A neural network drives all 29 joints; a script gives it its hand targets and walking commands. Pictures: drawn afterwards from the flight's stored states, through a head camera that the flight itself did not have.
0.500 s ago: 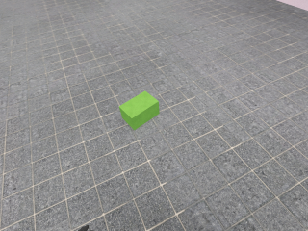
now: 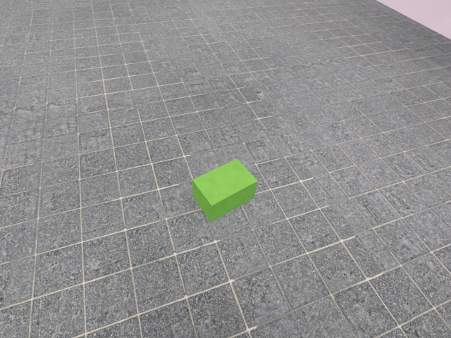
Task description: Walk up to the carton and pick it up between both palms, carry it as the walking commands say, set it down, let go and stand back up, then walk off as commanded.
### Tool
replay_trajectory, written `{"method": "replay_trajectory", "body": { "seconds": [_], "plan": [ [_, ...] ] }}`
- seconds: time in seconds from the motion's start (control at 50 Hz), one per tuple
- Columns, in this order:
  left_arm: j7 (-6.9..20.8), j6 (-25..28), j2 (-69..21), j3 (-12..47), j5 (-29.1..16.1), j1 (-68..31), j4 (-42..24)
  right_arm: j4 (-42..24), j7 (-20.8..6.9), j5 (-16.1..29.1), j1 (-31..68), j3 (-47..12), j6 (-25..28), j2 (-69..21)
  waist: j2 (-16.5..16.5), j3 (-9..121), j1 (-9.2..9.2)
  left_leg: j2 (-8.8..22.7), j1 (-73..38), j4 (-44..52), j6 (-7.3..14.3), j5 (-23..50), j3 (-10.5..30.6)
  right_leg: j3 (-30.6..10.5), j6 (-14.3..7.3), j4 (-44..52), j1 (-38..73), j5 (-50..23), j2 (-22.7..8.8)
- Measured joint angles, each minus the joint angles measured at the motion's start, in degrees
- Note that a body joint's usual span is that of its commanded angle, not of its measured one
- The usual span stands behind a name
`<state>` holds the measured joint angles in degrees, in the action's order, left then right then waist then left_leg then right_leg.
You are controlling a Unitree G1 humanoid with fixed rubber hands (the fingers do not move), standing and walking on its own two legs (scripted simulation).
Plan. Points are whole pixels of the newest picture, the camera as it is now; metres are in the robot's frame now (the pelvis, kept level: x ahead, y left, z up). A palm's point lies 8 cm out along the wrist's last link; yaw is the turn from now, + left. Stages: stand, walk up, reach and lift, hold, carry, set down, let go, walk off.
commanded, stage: walk up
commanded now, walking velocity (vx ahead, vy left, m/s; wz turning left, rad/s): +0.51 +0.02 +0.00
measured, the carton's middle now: (224, 189) +0.93 -0.01 -0.68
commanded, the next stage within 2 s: none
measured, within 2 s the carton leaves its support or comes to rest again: neither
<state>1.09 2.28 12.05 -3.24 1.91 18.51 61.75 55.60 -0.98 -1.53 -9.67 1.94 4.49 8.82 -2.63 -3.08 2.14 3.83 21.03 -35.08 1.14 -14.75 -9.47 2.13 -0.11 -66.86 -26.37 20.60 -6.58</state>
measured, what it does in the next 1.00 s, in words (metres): walks ahead: right foot, then left foot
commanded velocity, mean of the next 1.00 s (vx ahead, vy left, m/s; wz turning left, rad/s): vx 0.36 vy -0.01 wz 0.01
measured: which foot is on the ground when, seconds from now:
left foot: down 0.00-0.26, up 0.28-0.68, down 0.70-1.00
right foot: up 0.00-0.24, down 0.26-0.72, up 0.74-1.00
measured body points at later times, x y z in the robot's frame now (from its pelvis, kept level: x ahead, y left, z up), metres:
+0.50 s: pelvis +0.24 -0.03 +0.02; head +0.26 -0.06 +0.47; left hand +0.30 +0.20 -0.12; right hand +0.26 -0.27 -0.15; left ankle +0.25 +0.11 -0.66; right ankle +0.25 -0.12 -0.73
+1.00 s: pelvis +0.41 +0.03 +0.02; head +0.43 +0.06 +0.47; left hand +0.45 +0.25 -0.15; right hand +0.42 -0.21 -0.12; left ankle +0.43 +0.10 -0.73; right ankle +0.44 -0.14 -0.65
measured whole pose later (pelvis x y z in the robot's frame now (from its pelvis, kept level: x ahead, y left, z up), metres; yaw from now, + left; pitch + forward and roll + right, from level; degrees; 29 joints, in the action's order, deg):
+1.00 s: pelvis +0.41 +0.03 +0.02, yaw +0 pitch -1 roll -3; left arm 0.4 -1.1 10.2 -3.2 1.6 12.0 60.6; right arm 61.9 0.8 -1.2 -15.3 1.8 3.9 8.6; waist -1.5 -3.3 -0.1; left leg 3.5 11.5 -22.9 3.4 -11.0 -10.2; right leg 4.0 2.5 -56.9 -29.4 12.2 -5.8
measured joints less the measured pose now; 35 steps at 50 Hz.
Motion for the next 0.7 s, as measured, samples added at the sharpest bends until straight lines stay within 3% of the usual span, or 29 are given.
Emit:
{"method": "replay_trajectory", "body": {
  "seconds": [0.06, 0.16, 0.26, 0.32, 0.36, 0.42, 0.48, 0.58, 0.7],
  "plan": [
    [0.55, -0.18, -0.39, -0.16, 0.13, -5.07, -3.04, 2.25, 0.62, 0.25, -4.06, 0.32, -0.31, -0.25, 0.82, -0.01, -1.47, -0.35, -5.69, 5.26, -0.11, 0.11, -0.24, 2.21, 0.83, 5.74, -4.3, -4.44, -0.33],
    [1.25, -0.37, -1.01, 0.09, -0.33, -11.94, -6.24, 5.59, 0.47, 0.21, -10.0, 0.51, -0.73, 0.94, 2.15, 0.05, -4.58, -1.1, -14.25, 12.34, -1.23, -0.67, -0.9, 4.71, 1.71, 24.61, -3.99, -9.46, -0.51],
    [1.21, 0.55, -1.36, 0.08, -0.63, -15.32, -7.2, 8.13, 0.18, 0.28, -15.6, 0.62, -1.52, 2.47, 2.88, 1.38, -7.23, -1.51, -19.23, 10.77, -3.24, -6.51, -0.63, 6.43, 0.55, 36.42, 2.7, -11.93, 0.35],
    [0.38, 2.02, -2.25, 0.35, 0.57, -16.05, -7.33, 9.08, 0.03, 0.25, -14.92, 0.64, -2.66, 3.2, 4.64, 0.1, -6.85, -0.46, -12.4, -9.96, -2.08, -10.92, 3.67, 7.44, -2.73, 31.73, 3.43, -9.54, 1.48],
    [0.13, 1.99, -2.68, 0.57, 0.75, -14.48, -6.77, 8.75, -0.07, 0.29, -13.18, 0.72, -2.74, 3.49, 4.93, -0.31, -6.56, -0.06, -6.7, -22.16, -1.87, -8.96, 5.06, 7.75, -2.85, 32.61, 6.07, -7.7, 2.11],
    [-0.33, 1.73, -3.75, 0.5, 0.33, -11.2, -4.76, 7.49, 0.02, 0.15, -10.12, 1.19, -2.51, 3.66, 5.43, -0.24, -5.43, 1.55, 0.36, -28.47, -2.63, -5.37, 5.67, 8.29, -2.57, 37.04, 10.73, -7.62, 3.26],
    [-1.54, 2.05, -4.52, 0.03, 0.16, -7.41, -2.74, 5.97, 0.12, -0.06, -6.73, 1.27, -2.97, 3.38, 5.27, -0.13, -3.7, 2.39, 5.33, -25.51, -3.49, -3.02, 5.6, 8.39, -2.22, 40.91, 14.55, -7.51, 3.73],
    [-1.34, 1.83, -3.66, -0.16, 0.46, -1.22, 0.08, 4.29, -0.26, 0.04, -1.12, 1.08, -4.4, 2.83, 4.58, -0.05, -0.1, 2.21, 7.99, -12.98, -4.2, 0.51, 4.31, 8.13, -0.56, 44.11, 19.38, -5.84, 3.37],
    [-1.42, 0.52, -2.64, 0.09, 0.19, 5.28, 3.59, 1.6, -0.38, 0.25, 2.8, 0.7, -3.08, 1.93, 3.55, 0.98, 1.27, 0.82, 2.88, 2.7, -2.53, 4.71, 1.09, 9.22, 2.51, 40.13, 21.95, 0.72, 2.62]
  ]
}}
